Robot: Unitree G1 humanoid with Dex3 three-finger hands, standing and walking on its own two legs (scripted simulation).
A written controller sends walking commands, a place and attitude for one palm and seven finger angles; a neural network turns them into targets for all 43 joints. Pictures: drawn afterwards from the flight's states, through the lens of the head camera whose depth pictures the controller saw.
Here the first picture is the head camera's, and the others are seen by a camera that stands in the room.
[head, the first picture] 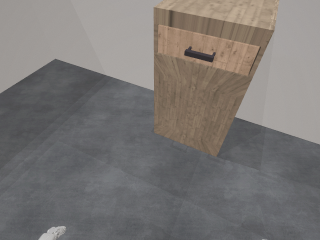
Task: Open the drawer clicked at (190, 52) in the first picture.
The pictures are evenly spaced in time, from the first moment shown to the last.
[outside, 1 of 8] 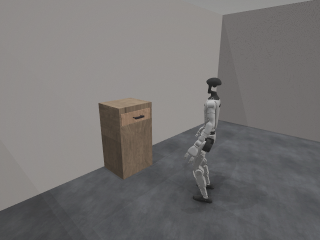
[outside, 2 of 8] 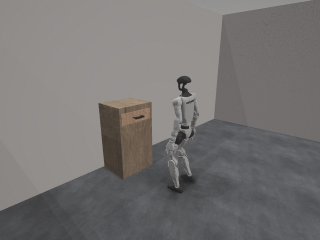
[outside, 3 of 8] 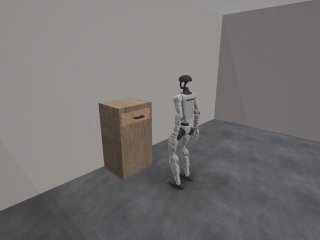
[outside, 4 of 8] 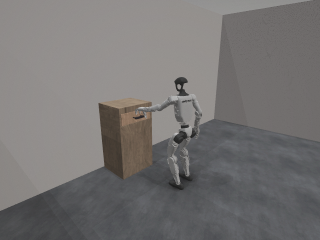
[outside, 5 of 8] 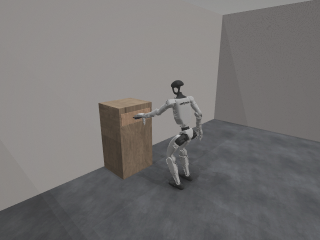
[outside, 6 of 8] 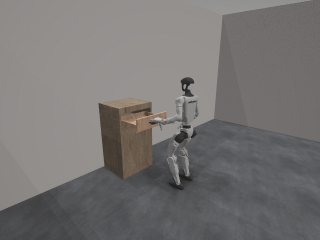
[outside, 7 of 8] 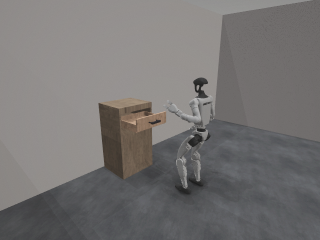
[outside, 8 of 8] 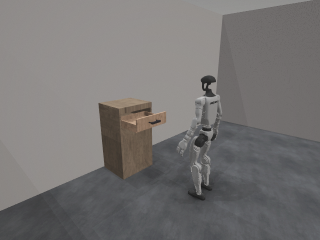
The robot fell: no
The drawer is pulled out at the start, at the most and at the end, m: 0.00 0.30 0.28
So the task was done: yes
